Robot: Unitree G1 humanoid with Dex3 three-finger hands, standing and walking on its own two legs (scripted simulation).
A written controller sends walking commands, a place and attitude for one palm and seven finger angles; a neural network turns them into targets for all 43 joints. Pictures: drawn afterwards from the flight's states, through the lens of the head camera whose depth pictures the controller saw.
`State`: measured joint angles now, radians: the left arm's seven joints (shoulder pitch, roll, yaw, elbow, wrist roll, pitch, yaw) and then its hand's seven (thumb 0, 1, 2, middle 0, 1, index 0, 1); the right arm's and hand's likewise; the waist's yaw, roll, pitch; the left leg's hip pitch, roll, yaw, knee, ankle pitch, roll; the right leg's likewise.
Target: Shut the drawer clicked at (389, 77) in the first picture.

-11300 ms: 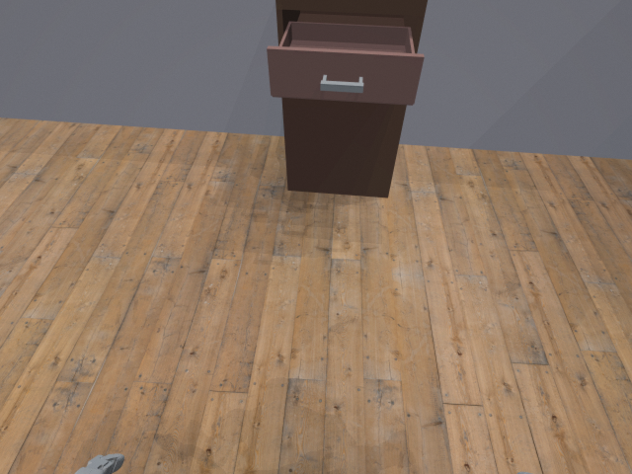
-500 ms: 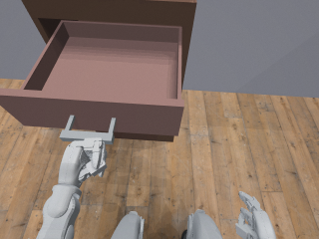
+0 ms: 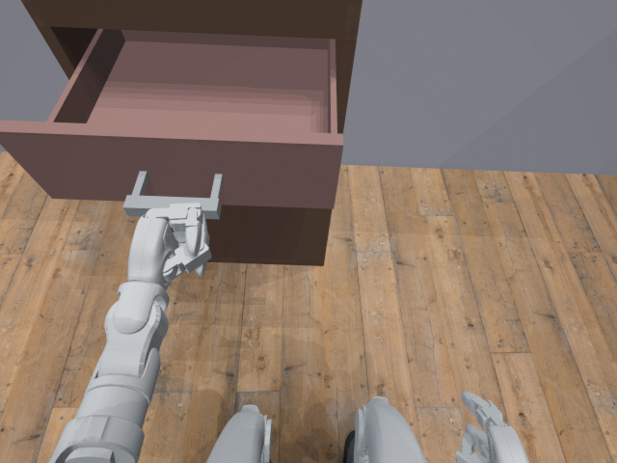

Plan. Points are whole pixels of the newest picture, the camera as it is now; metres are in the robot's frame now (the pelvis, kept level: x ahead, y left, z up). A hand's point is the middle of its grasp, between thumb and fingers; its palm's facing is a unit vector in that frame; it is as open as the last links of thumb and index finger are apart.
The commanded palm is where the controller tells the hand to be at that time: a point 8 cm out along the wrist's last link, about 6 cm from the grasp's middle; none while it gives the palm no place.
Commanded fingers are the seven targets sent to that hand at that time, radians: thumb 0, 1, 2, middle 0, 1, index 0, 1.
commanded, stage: push the drawer shut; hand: left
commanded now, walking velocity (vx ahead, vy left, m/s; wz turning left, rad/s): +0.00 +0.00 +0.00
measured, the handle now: (177, 194) +0.45 +0.19 +0.05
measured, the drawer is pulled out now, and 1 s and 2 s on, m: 0.22 0.09 0.00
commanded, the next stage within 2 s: none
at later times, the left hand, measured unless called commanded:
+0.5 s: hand (208, 211) +0.43 +0.15 +0.04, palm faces -0.03 -1.00 -0.06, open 2.9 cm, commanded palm +0.43 +0.19 +0.05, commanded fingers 0.00 0.90 0.90 -1.40 -1.60 -1.40 -1.60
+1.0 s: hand (218, 171) +0.49 +0.14 +0.04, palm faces -0.03 -1.00 -0.06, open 2.9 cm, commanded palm +0.49 +0.19 +0.05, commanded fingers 0.00 0.90 0.90 -1.40 -1.60 -1.40 -1.60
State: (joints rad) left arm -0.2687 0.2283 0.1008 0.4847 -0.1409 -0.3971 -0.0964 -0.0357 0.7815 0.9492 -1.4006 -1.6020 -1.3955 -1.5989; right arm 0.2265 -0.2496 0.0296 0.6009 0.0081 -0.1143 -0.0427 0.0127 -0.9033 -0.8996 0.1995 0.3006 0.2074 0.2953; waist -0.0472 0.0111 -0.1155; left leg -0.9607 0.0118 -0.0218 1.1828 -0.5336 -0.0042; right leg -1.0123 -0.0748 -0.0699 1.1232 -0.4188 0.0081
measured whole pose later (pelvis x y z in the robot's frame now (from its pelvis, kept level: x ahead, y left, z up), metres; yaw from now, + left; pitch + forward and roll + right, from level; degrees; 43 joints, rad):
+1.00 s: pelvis +0.00 +0.00 -0.01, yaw -1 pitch +23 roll -2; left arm -0.83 0.39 0.32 1.10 -0.07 -0.49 -0.15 -0.03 0.76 0.94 -1.40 -1.60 -1.40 -1.60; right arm 0.31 -0.27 0.03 0.64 -0.03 -0.01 -0.01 0.01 -0.91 -0.90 0.20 0.30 0.21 0.30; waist -0.15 0.02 -0.11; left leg -1.09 0.03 -0.02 1.21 -0.53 -0.01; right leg -1.14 -0.05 -0.07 1.14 -0.40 0.00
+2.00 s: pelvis +0.00 +0.01 -0.03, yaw -3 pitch +30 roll -5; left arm -1.23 0.64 0.38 1.34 0.05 -0.37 -0.15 -0.02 0.62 0.94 -1.40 -1.60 -1.39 -1.60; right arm 0.39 -0.26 0.09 0.64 -0.08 0.04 0.02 0.00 -0.90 -0.90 0.20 0.30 0.21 0.30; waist -0.27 0.04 -0.10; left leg -1.29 0.05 -0.06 1.30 -0.55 0.00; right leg -1.30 -0.04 -0.10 1.15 -0.39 0.01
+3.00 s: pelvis +0.02 +0.01 -0.01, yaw -4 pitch +28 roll -4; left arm -1.00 0.51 0.41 1.15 0.00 -0.40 -0.12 0.03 0.88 0.90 -1.40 -1.60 -1.39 -1.60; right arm 0.38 -0.25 0.05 0.59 -0.06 0.06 0.04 0.00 -0.91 -0.90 0.20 0.30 0.21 0.30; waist -0.22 0.04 -0.10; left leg -1.14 0.06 -0.01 1.22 -0.57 0.01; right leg -1.19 -0.02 -0.05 1.10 -0.41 0.02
